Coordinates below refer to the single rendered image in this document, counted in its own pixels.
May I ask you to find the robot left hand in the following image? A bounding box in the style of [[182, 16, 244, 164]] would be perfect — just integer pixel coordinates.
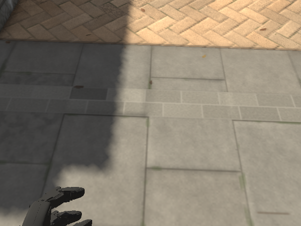
[[22, 186, 92, 226]]

